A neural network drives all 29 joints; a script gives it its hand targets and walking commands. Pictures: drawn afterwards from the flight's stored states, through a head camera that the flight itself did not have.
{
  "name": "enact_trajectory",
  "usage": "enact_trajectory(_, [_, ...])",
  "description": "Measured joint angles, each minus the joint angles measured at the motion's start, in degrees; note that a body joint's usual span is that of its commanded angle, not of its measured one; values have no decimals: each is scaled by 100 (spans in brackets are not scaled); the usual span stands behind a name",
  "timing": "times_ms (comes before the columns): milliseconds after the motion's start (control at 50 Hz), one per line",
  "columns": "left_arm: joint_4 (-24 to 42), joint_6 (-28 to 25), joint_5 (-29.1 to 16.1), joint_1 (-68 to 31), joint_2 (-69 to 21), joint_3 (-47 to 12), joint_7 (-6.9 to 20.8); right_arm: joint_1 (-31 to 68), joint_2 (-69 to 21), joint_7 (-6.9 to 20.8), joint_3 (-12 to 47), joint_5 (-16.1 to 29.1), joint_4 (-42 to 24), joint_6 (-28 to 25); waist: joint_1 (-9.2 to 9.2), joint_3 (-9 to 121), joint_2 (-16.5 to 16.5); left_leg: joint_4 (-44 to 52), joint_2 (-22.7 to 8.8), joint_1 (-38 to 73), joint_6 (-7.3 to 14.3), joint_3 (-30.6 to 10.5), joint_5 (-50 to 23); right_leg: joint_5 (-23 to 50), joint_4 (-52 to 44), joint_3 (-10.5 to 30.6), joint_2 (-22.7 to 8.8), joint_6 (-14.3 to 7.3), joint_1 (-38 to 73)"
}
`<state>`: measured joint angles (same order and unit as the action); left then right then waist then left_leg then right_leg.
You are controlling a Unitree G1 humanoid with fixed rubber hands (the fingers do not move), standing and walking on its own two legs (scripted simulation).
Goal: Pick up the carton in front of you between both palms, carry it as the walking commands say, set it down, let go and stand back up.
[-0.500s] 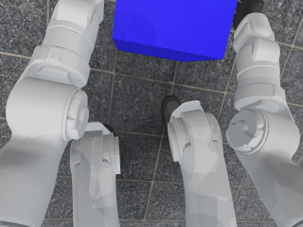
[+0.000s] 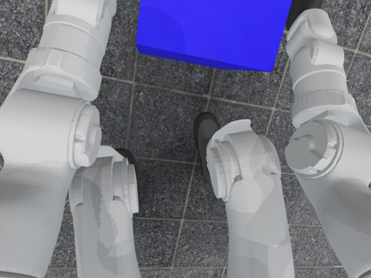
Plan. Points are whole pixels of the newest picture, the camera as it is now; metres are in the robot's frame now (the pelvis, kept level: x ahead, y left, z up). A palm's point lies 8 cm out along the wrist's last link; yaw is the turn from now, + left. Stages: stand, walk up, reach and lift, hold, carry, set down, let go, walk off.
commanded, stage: set down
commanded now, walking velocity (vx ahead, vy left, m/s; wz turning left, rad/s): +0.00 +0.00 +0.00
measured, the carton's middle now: (201, 4) +0.52 -0.13 -0.26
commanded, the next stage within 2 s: let go in 1.26 s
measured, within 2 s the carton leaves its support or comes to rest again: neither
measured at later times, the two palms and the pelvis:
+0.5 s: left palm out of the picture +0.61 +0.03 -0.10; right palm out of the picture +0.48 -0.32 -0.10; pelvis -0.01 -0.01 +0.03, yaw -2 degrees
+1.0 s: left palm out of the picture +0.61 +0.04 +0.05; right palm out of the picture +0.48 -0.32 +0.05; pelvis +0.02 -0.01 +0.14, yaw -1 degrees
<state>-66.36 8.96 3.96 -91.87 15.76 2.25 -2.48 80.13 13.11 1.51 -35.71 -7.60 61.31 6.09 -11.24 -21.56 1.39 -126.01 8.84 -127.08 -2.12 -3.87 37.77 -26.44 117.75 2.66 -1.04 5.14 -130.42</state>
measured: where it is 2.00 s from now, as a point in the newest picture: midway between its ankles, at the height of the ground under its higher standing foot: (167, 176)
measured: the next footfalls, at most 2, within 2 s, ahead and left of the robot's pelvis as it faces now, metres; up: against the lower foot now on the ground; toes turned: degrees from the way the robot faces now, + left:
none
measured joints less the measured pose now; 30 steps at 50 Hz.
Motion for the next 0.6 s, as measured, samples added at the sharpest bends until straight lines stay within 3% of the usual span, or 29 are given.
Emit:
enact_trajectory(120, [-30,-87,-785,-94,652,-716,-181,78,318,-385,477,744,498,-462,7,-270,-89,9,-128,27,-31,-29,-23,63,-14,-134,-95,-143,2])
enact_trajectory(260, [329,-95,-1468,-162,986,-1235,-204,52,628,-497,1087,1603,256,-551,50,-363,-58,-20,-236,0,-74,-60,-35,118,25,-277,-207,-338,-70])
enact_trajectory(420, [885,247,-1254,111,965,-894,-317,-179,396,-762,1475,1916,-760,-79,19,37,-25,167,-459,288,-62,2,27,222,-180,-239,8,-354,80])
enact_trajectory(600, [239,433,-782,243,780,-59,-139,-619,115,-841,1488,1540,-1050,325,-67,1026,205,1092,-547,698,33,144,-106,325,-1036,-89,150,-285,452])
